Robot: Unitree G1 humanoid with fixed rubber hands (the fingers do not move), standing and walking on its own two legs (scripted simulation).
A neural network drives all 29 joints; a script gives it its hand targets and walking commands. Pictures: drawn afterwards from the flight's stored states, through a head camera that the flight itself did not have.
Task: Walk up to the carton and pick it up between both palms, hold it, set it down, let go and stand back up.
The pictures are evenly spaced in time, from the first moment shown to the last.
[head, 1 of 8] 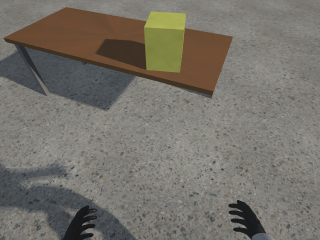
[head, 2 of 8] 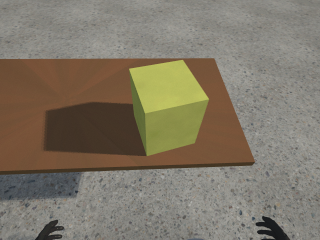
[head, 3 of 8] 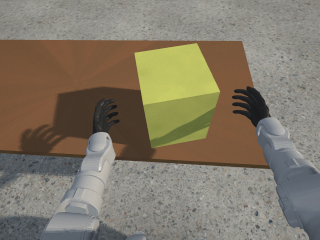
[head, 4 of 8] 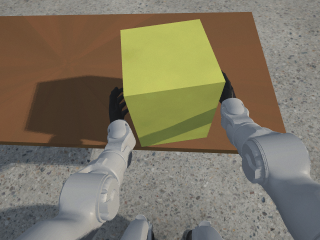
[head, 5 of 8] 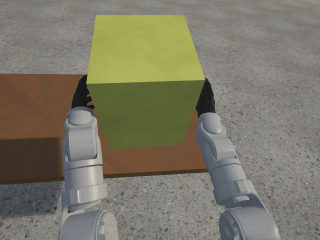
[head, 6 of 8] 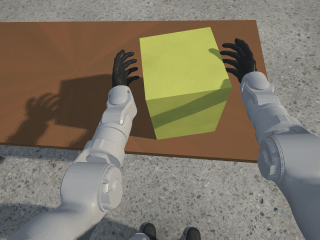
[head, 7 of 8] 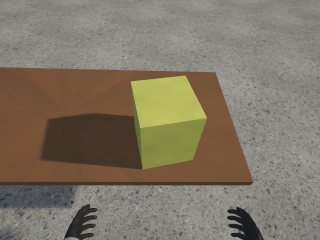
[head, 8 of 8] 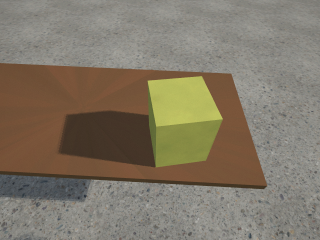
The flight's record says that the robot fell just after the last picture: no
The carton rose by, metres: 0.26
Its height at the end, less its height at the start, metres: +0.00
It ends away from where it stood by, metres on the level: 0.01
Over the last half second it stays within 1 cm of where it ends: yes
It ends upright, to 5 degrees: yes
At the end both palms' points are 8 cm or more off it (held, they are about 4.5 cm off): yes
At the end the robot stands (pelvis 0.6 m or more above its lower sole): yes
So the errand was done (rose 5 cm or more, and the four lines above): yes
